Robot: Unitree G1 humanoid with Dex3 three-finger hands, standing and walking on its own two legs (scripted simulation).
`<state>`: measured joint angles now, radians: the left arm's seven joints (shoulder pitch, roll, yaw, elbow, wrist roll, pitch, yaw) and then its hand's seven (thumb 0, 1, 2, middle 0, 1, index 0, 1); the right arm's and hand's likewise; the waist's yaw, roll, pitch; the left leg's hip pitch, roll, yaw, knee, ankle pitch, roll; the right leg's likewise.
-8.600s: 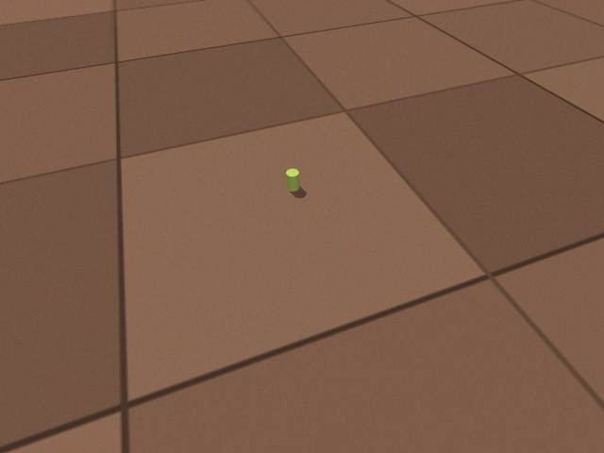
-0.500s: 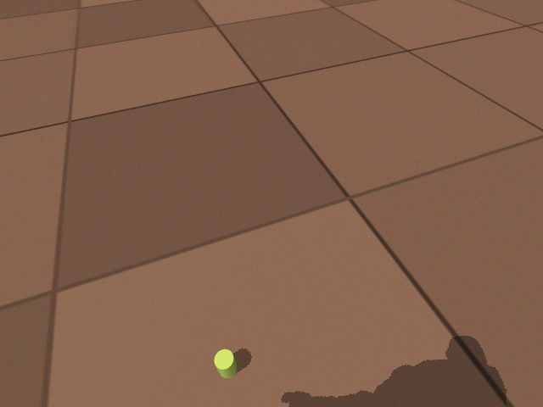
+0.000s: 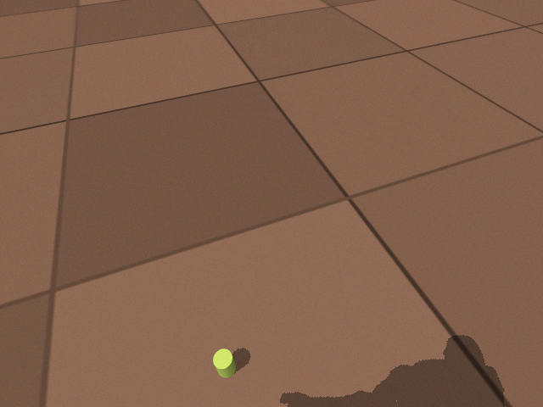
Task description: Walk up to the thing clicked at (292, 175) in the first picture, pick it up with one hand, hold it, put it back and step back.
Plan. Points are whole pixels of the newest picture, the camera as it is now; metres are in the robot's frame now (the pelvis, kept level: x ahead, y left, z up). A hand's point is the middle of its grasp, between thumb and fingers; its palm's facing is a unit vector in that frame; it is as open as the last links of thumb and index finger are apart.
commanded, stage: stand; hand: left
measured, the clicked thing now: (224, 363) +0.43 +0.23 -0.73
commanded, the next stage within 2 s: walk up in 0.16 s
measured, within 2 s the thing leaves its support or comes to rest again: neither
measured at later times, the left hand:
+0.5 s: hand out of the picture +0.08 +0.25 -0.16, palm faces +0.02 -0.94 -0.34, open 7.4 cm
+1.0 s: hand out of the picture +0.12 +0.25 -0.16, palm faces +0.01 -0.94 -0.34, open 7.4 cm
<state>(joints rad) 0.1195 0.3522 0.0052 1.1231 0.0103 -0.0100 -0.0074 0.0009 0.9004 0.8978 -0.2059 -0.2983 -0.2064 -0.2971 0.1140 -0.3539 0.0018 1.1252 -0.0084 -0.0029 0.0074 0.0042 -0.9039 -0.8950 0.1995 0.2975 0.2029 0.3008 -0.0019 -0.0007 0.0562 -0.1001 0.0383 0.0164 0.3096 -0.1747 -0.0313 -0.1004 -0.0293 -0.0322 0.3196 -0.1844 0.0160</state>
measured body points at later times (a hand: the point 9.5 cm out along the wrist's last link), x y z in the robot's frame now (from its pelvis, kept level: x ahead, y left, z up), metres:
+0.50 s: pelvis +0.02 -0.01 -0.01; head +0.03 -0.01 +0.44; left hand +0.08 +0.30 -0.14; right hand +0.09 -0.32 -0.13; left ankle +0.00 +0.14 -0.75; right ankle -0.01 -0.13 -0.75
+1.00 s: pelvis +0.03 -0.01 -0.02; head +0.05 -0.01 +0.43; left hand +0.12 +0.29 -0.14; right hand +0.11 -0.33 -0.14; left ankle +0.00 +0.12 -0.74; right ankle -0.01 -0.13 -0.75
